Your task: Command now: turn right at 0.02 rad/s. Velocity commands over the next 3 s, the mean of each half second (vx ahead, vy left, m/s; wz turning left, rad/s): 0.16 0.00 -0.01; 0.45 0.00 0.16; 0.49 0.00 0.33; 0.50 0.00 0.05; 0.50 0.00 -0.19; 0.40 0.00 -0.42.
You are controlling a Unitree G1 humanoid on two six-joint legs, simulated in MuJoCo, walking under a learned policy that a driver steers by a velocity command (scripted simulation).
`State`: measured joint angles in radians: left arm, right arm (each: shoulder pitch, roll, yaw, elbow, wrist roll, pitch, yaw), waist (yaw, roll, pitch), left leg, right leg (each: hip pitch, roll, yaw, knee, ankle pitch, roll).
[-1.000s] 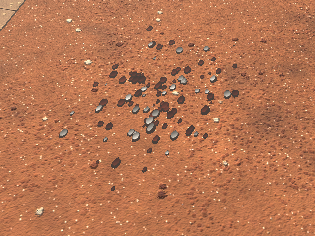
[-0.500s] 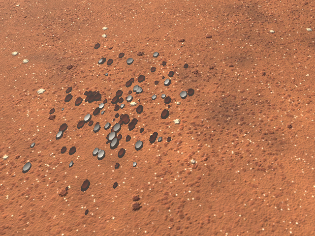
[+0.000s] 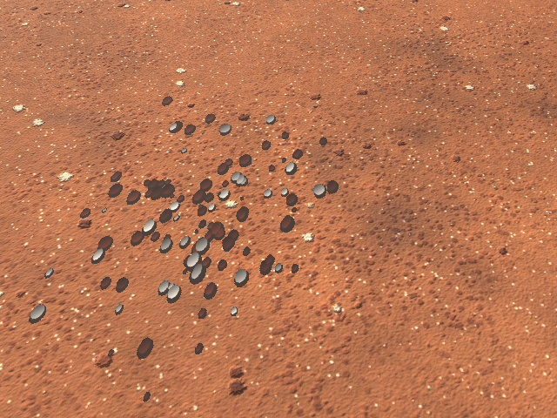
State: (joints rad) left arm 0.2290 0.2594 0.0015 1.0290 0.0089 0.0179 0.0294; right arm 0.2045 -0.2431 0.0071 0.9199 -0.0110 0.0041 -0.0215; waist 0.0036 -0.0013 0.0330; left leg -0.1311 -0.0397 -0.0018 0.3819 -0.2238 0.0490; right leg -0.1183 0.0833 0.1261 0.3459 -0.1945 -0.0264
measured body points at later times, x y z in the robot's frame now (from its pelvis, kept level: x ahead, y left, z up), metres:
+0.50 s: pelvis +0.06 -0.03 -0.01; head +0.07 -0.05 +0.44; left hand +0.14 +0.23 -0.14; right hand +0.01 -0.29 -0.16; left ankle -0.01 +0.09 -0.75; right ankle +0.09 -0.13 -0.74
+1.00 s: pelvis +0.31 -0.04 -0.03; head +0.35 -0.04 +0.42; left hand +0.20 +0.18 -0.18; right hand +0.51 -0.25 -0.15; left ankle +0.43 +0.02 -0.75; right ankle +0.11 -0.13 -0.74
